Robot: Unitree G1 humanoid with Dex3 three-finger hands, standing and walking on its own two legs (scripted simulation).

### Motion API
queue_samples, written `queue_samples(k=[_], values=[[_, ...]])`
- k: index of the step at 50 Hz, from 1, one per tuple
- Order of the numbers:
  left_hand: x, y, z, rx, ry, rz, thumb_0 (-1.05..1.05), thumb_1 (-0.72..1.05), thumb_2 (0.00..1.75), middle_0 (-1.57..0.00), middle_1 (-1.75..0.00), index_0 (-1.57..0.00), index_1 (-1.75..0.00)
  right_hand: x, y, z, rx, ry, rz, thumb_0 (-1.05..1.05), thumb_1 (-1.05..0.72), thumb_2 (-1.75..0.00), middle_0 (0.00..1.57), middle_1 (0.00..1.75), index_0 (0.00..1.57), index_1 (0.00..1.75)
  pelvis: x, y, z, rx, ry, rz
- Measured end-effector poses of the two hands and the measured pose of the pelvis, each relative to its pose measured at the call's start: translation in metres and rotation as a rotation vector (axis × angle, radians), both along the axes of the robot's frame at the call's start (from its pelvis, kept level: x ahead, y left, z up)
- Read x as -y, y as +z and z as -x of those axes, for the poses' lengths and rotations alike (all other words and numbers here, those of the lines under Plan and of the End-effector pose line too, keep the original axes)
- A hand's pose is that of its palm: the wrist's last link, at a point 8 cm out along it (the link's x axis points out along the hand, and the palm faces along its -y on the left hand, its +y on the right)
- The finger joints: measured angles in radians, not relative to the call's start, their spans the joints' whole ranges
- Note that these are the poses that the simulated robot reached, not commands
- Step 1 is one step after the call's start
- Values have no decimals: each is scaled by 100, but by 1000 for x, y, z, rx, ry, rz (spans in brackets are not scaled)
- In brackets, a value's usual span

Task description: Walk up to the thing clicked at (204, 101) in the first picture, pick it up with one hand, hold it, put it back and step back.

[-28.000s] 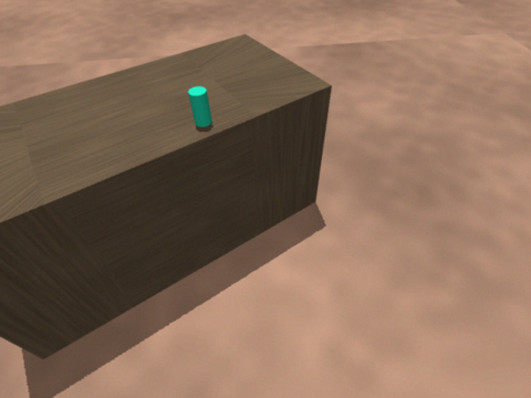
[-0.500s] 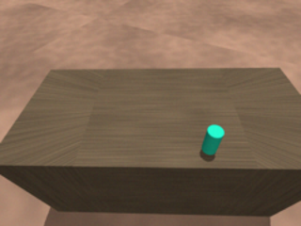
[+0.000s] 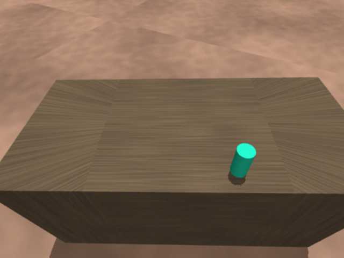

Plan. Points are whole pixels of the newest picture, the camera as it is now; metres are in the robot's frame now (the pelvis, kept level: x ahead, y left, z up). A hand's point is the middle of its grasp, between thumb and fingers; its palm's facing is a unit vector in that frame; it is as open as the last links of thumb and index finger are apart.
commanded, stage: stand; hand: right
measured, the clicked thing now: (242, 161) +0.41 -0.18 -0.08
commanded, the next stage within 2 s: step back in 0.62 s
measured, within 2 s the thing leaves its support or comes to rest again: neither
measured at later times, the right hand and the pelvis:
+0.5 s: hand out of the picture +0.06 -0.25 -0.16, palm faces -0.02 +0.94 -0.34, open 7.4 cm; pelvis +0.00 +0.00 +0.00, yaw +0 degrees
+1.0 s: hand out of the picture +0.00 -0.26 -0.17, palm faces -0.03 +0.89 -0.45, open 7.4 cm; pelvis -0.08 +0.04 -0.04, yaw +0 degrees
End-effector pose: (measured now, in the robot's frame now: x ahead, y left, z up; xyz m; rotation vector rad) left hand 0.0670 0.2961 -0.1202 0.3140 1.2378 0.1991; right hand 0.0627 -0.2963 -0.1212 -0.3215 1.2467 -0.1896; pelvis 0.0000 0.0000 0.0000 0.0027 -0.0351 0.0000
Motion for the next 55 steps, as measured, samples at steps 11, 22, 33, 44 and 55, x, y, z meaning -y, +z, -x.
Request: queue_samples(k=[11, 22, 33, 44, 55], values=[[0, 1, -1, -1, -3, -3, 1, 90, 89, -21, -30, -20, -30, -1, -1, 1, -2, -6, -4, 0, -90, -90, 20, 29, 20, 30, 0, 0, -1, 1, -1, -1], [0, 1, -3, 13, -5, -2, 1, 90, 89, -21, -30, -20, -30, 0, 0, 2, 4, -8, -2, 0, -90, -90, 20, 29, 20, 30, 0, 0, 0, 4, -2, 0], [-2, 0, 0, 15, 7, -2, 1, 90, 89, -21, -30, -20, -30, 2, -1, 6, -2, -18, -1, 0, -90, -90, 20, 30, 20, 30, 0, -2, 5, 2, -3, -1], [-27, -10, 9, 51, -22, -52, 1, 90, 89, -21, -30, -20, -30, 15, -7, 24, -1, -23, 63, 0, -90, -90, 20, 29, 20, 30, -12, -20, 49, -4, -1, -6], [-52, -27, 16, 101, -59, -23, 1, 91, 89, -20, -30, -20, -30, -19, 3, 113, -86, -35, 108, 0, -90, -90, 20, 29, 20, 30, -40, -23, 91, -7, -9, 17]])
